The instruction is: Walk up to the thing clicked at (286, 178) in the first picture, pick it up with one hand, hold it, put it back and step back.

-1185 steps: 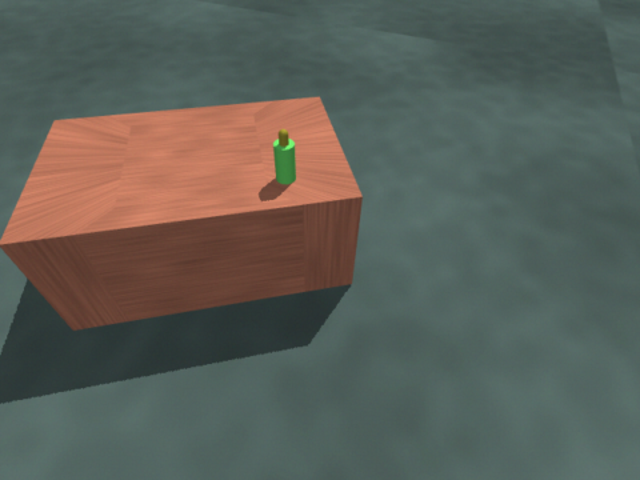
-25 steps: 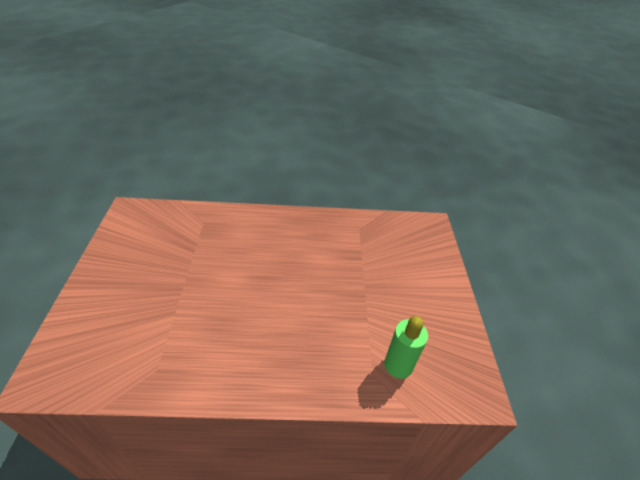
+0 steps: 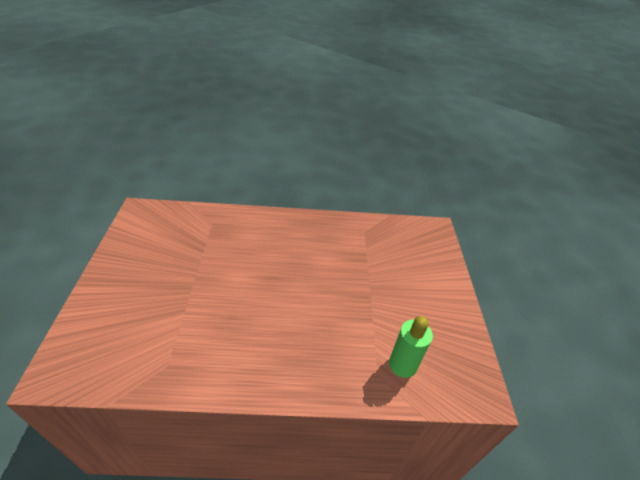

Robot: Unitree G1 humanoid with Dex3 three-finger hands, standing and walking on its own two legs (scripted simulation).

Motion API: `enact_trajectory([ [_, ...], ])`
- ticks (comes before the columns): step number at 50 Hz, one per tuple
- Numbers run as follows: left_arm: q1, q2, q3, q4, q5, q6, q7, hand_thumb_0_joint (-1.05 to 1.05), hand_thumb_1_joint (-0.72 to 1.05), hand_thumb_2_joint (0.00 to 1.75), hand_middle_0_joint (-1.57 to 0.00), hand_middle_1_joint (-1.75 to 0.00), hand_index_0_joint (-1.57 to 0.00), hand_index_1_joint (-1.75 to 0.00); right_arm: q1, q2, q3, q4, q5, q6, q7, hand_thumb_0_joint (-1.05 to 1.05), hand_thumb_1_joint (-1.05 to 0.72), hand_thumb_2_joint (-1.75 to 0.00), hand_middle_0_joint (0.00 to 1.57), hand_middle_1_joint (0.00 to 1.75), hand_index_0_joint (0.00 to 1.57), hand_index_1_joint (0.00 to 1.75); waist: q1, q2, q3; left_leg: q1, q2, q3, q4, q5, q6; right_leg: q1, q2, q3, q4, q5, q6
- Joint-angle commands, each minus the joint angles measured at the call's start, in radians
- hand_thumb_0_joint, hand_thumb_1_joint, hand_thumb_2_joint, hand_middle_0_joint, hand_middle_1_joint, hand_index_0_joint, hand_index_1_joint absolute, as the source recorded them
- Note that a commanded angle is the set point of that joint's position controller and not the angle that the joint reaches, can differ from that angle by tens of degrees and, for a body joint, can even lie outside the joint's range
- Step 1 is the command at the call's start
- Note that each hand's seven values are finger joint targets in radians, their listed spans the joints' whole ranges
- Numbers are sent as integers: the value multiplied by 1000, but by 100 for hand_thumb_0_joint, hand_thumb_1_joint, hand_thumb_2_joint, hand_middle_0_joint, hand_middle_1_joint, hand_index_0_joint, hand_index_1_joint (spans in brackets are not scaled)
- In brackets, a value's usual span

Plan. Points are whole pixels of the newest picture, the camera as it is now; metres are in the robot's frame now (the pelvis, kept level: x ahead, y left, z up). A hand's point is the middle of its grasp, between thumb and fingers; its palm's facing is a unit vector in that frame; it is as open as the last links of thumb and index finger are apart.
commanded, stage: home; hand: right
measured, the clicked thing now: (412, 343) +0.47 -0.21 -0.24
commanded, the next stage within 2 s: stand in 0.64 s
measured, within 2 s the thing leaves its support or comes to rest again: neither
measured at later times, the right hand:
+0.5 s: hand out of the picture +0.08 -0.24 -0.15, palm faces -0.03 +0.93 -0.37, open 17.3 cm
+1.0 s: hand out of the picture +0.10 -0.24 -0.15, palm faces -0.04 +0.93 -0.37, open 14.0 cm
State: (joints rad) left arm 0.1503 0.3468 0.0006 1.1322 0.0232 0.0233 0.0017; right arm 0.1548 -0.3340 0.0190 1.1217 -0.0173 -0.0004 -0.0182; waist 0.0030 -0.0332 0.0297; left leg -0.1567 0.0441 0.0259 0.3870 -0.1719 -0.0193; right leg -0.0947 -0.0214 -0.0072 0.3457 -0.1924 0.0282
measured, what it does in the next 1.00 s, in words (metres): stands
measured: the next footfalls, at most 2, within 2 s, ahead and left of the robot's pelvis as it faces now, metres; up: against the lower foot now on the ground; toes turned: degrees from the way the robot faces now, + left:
none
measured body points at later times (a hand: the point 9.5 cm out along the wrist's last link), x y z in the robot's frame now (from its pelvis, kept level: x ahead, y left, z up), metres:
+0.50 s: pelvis +0.01 +0.01 +0.00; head +0.02 +0.02 +0.45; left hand +0.07 +0.30 -0.14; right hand +0.09 -0.29 -0.12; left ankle +0.03 +0.13 -0.75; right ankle +0.00 -0.14 -0.75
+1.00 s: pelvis +0.02 +0.01 +0.00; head +0.03 +0.02 +0.45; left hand +0.08 +0.31 -0.14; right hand +0.10 -0.29 -0.12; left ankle +0.03 +0.13 -0.75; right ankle +0.00 -0.14 -0.75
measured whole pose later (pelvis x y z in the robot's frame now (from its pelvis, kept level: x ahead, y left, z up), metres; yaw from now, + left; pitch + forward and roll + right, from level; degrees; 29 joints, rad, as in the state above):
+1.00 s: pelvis +0.02 +0.01 +0.00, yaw +1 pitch -2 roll +0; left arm 0.12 0.35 0.00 1.13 0.02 0.01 0.00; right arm 0.11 -0.34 0.01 1.13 -0.01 -0.01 -0.01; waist 0.00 -0.02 0.05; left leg -0.14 0.01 0.02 0.35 -0.18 0.00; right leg -0.07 -0.05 -0.01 0.31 -0.20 0.05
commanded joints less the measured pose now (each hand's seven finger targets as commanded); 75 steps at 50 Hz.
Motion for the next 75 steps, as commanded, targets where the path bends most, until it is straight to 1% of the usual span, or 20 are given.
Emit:
enact_trajectory([
  [1, -35, 181, 34, -47, 4, -22, 10, 0, 90, 90, -20, -30, -20, -30, -58, -228, -42, -60, -2, -19, -16, 0, 51, -7, 5, 6, 5, 6, 5, 39, 2, -22, 80, -105, -115, -104, 26, -54, -71, 76, -77, -25, -27],
  [3, -46, 180, 35, -47, 2, -23, 10, 0, 90, 90, -20, -30, -20, -30, -45, -232, -42, -52, -3, -19, -17, 0, 53, -6, 5, 5, 5, 5, 2, 59, -4, -38, 89, -115, -126, -119, 30, -27, -76, 77, -66, -7, -30],
  [8, -34, 189, 33, -39, 2, -26, 11, 0, 90, 90, -20, -30, -20, -30, -58, -234, -43, -49, 2, -21, -14, 0, 52, -7, 5, 6, 5, 6, 3, 41, -14, -9, 83, -109, -110, -53, 30, -37, -84, 77, -72, 19, -29],
  [11, -39, 191, 32, -37, -1, -29, 13, 0, 90, 90, -20, -30, -20, -30, -47, -221, -39, -42, 3, -23, -12, 0, 53, -6, 5, 5, 5, 5, -2, 21, -32, 20, 83, -101, -93, 31, 30, -26, -93, 80, -68, 56, -29],
  [19, -38, 187, 31, -34, -3, -28, 16, 0, 90, 90, -20, -30, -20, -30, -61, -228, -42, -40, 4, -20, -10, 0, 52, -7, 5, 6, 5, 6, 0, 22, -23, 19, 79, -97, -88, 60, 34, -17, -97, 71, -76, 67, -27],
  [21, -35, 185, 31, -36, -4, -30, 16, 0, 90, 90, -20, -30, -20, -30, -67, -233, -44, -43, 5, -22, -10, 0, 53, -6, 5, 5, 5, 5, 0, 26, -43, 45, 86, -96, -74, 116, 39, -14, -101, 73, -78, 96, -29],
  [24, -40, 188, 34, -39, -5, -30, 15, 0, 90, 90, -20, -30, -20, -30, -67, -230, -45, -41, 4, -23, -10, 0, 54, -6, 5, 5, 5, 5, 1, 30, -35, 39, 83, -95, -82, 124, 34, -4, -102, 70, -76, 99, -27],
  [26, -46, 189, 34, -43, -5, -31, 15, 0, 90, 90, -20, -30, -20, -30, -64, -228, -44, -42, 6, -24, -10, 0, 52, -7, 5, 6, 5, 6, 0, 30, -47, 39, 88, -94, -78, 171, 37, 15, -106, 68, -73, 137, -27],
  [34, -58, 189, 39, -45, -4, -29, 13, 0, 90, 90, -20, -30, -20, -30, -75, -228, -45, -44, 6, -26, -9, 0, 52, -7, 5, 6, 5, 6, 1, 39, -36, 38, 82, -94, -92, 156, 32, 20, -105, 59, -78, 120, -25],
  [37, -53, 189, 39, -48, -5, -31, 13, 0, 90, 90, -20, -30, -20, -30, -84, -233, -49, -50, 6, -27, -9, 0, 53, -6, 5, 5, 5, 5, 5, 34, -47, 56, 88, -96, -82, 190, 37, 19, -109, 57, -82, 129, -25],
  [39, -56, 187, 38, -47, -5, -32, 12, 0, 90, 90, -20, -30, -20, -30, -75, -230, -47, -48, 7, -27, -8, 0, 37, -22, 20, 21, 20, 21, 0, 28, -42, 49, 84, -97, -88, 159, 35, 23, -110, 59, -87, 118, -25],
  [40, -58, 188, 39, -49, -4, -31, 12, 0, 90, 90, -20, -30, -20, -30, -80, -230, -48, -51, 6, -26, -7, 0, 29, -30, 20, 29, 20, 29, -1, 30, -34, 41, 82, -98, -92, 148, 34, 13, -107, 54, -87, 107, -25],
  [45, -63, 192, 41, -52, -4, -31, 10, 0, 90, 90, -20, -30, -20, -30, -80, -235, -50, -53, 5, -27, -7, 0, -11, -70, 20, 30, 20, 30, -2, 36, -39, 38, 85, -105, -103, 115, 34, 16, -109, 56, -81, 85, -29],
  [47, -58, 192, 40, -55, -5, -32, 10, 0, 90, 90, -20, -30, -20, -30, -91, -240, -51, -55, 5, -26, -6, 0, -27, -86, 20, 30, 20, 30, 2, 36, -46, 52, 86, -105, -92, 140, 35, 7, -111, 55, -84, 90, -29],
  [55, -53, 198, 41, -56, -5, -36, 13, 0, 90, 90, -20, -30, -20, -30, -83, -238, -51, -53, 6, -27, -5, 0, -90, -90, 20, 30, 20, 30, -2, 28, -64, 70, 89, -101, -73, 220, 39, 25, -117, 49, -80, 152, -27],
  [60, -54, 197, 39, -59, -7, -37, 12, 0, 90, 90, -20, -30, -20, -30, -73, -233, -49, -48, 6, -25, -4, 0, -90, -90, 20, 30, 20, 30, -3, 32, -53, 52, 87, -100, -78, 194, 37, 34, -118, 49, -85, 134, -27],
  [64, -54, 198, 39, -64, -5, -40, 12, 0, 90, 90, -20, -30, -20, -30, -73, -232, -49, -51, 7, -26, -3, 0, -90, -90, 20, 30, 20, 30, -4, 24, -63, 48, 88, -103, -76, 228, 40, 47, -120, 46, -81, 168, -26],
  [70, -52, 194, 38, -66, -7, -39, 10, 0, 90, 90, -20, -30, -20, -30, -79, -233, -52, -50, 6, -26, -1, 0, -90, -90, 20, 30, 20, 30, -3, 34, -36, 33, 83, -108, -89, 168, 36, 27, -118, 45, -94, 98, -29],
  [72, -54, 204, 42, -66, -5, -38, 9, 0, 90, 90, -20, -30, -20, -30, -75, -232, -53, -50, 5, -25, 0, 0, -90, -90, 20, 30, 20, 30, -5, 30, -21, 18, 79, -108, -99, 99, 37, 19, -119, 48, -101, 65, -31],
  [75, -55, 200, 42, -64, -5, -38, 8, 0, 90, 90, -20, -30, -20, -30, -77, -231, -55, -49, 5, -24, 2, 0, -90, -90, 20, 30, 20, 30, -7, 36, -12, 9, 77, -114, -109, 62, 37, 12, -115, 44, -103, 36, -33],
])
